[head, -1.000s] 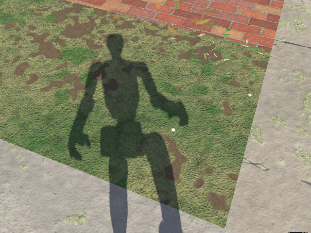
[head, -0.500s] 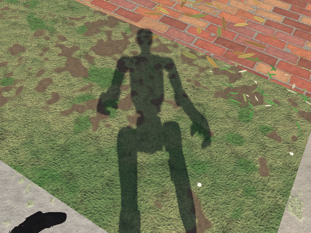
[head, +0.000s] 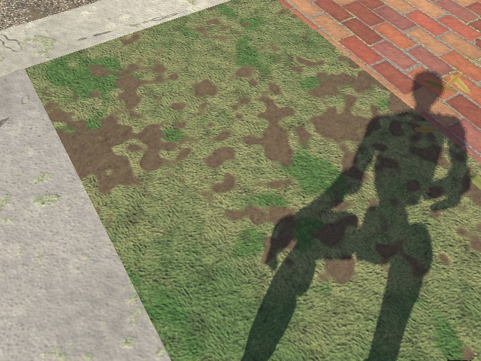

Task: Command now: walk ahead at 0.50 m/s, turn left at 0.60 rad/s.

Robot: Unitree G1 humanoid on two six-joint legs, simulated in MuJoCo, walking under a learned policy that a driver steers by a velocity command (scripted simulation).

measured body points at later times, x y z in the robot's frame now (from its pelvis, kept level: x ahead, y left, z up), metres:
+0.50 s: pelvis +0.28 +0.05 +0.00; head +0.31 +0.06 +0.45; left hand +0.43 +0.33 -0.10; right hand +0.38 -0.22 -0.11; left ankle +0.22 +0.13 -0.74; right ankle +0.47 -0.09 -0.69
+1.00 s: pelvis +0.38 +0.05 -0.01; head +0.40 +0.08 +0.44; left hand +0.44 +0.36 -0.13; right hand +0.58 -0.19 -0.11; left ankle +0.36 +0.16 -0.73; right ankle +0.49 -0.06 -0.74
